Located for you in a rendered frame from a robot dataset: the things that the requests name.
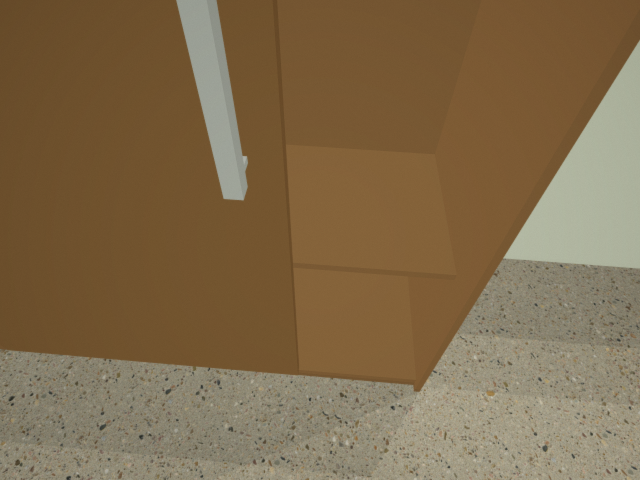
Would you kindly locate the handle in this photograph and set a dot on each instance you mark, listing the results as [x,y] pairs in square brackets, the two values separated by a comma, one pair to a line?
[203,34]

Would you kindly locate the wardrobe door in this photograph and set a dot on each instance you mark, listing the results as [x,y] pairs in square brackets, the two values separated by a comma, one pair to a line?
[115,239]

